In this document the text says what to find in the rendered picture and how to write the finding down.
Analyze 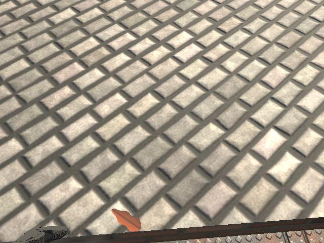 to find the left robot hand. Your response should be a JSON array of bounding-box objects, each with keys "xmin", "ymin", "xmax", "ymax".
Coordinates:
[{"xmin": 12, "ymin": 226, "xmax": 67, "ymax": 243}]

